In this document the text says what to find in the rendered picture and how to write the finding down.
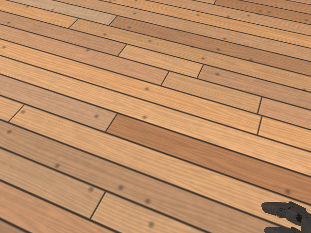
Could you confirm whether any right robot hand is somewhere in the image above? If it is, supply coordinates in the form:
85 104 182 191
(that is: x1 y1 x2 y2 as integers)
261 201 311 233

